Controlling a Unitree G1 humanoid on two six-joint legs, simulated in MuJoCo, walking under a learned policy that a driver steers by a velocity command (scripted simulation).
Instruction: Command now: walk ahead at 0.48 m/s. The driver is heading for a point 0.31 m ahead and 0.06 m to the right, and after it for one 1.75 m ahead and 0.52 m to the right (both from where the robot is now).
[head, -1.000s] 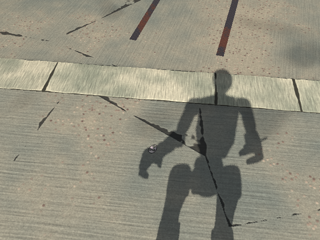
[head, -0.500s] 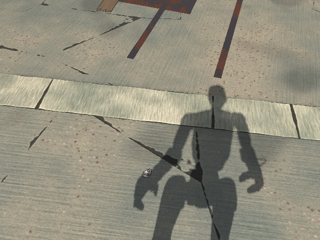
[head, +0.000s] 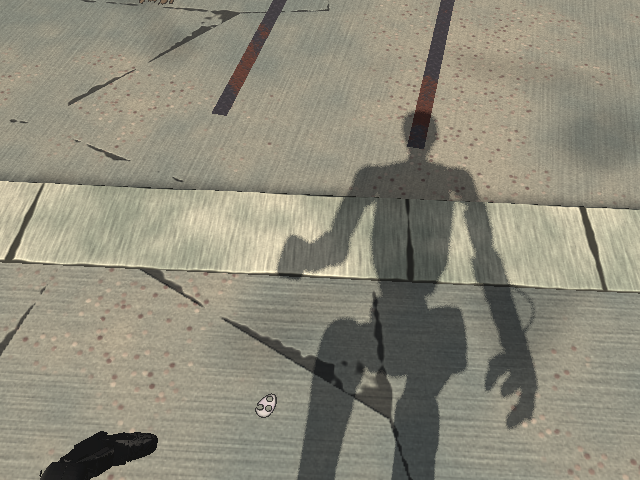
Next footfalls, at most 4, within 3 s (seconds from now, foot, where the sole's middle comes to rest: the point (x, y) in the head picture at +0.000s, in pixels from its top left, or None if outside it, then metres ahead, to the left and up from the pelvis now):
0.42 left None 0.39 0.12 -0.75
0.70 right None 0.32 -0.12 -0.75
1.98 right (364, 319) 0.80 -0.12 -0.75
2.44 left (295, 225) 1.10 0.03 -0.75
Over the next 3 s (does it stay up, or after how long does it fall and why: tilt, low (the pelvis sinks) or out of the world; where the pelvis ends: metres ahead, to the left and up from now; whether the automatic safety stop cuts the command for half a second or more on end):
stays up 1.16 -0.18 -0.02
